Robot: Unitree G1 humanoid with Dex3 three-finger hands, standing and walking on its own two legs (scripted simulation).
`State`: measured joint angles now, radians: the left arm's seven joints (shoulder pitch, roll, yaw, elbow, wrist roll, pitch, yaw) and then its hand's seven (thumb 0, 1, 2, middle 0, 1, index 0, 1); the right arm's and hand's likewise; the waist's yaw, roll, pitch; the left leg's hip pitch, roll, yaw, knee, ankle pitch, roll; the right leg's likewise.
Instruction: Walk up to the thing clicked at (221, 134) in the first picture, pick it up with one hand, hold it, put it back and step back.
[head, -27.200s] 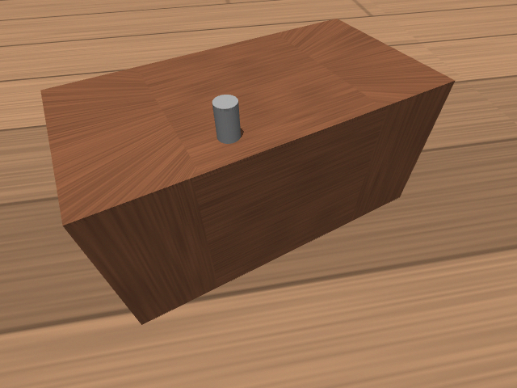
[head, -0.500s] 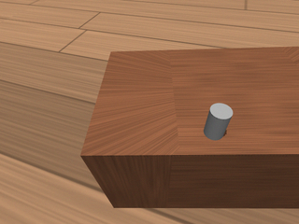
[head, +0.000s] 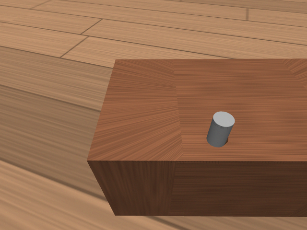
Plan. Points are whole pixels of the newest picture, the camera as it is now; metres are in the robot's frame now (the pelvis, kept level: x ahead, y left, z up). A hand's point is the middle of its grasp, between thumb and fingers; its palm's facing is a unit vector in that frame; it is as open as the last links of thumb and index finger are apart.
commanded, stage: stand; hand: right
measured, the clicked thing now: (219, 129) +0.49 -0.21 -0.07
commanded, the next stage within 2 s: none
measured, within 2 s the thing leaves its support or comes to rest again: neither
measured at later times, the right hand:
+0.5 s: hand out of the picture +0.07 -0.24 -0.16, palm faces -0.04 +0.94 -0.33, open 7.4 cm
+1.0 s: hand out of the picture +0.09 -0.24 -0.16, palm faces -0.03 +0.94 -0.34, open 7.4 cm
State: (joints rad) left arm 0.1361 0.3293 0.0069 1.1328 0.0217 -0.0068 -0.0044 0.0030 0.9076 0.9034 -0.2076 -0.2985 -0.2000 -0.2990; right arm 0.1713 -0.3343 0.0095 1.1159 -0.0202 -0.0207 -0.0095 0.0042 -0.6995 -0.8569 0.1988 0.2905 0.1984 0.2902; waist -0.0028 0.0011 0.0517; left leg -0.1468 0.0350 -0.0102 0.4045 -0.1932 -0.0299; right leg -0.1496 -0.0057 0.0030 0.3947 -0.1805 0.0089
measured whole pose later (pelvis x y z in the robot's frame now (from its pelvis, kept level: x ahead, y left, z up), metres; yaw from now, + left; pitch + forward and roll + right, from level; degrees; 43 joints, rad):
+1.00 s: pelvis +0.02 +0.01 +0.00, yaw +0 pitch -2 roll +0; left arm 0.11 0.34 0.00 1.15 0.01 -0.01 0.00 0.00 0.91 0.90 -0.21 -0.30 -0.20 -0.30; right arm 0.12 -0.35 0.01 1.15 -0.01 -0.02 0.00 0.01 -0.91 -0.90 0.20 0.30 0.20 0.30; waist 0.00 0.00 0.05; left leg -0.10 0.02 0.00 0.33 -0.18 -0.02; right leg -0.11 -0.02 0.01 0.32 -0.17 0.02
